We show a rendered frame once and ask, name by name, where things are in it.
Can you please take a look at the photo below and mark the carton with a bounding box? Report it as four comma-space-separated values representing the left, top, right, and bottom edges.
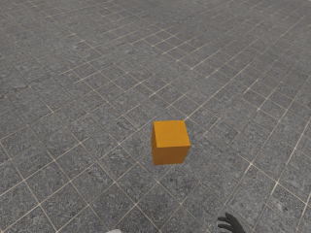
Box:
151, 120, 190, 166

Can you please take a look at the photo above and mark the right robot hand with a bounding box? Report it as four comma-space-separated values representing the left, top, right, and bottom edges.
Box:
218, 213, 246, 233

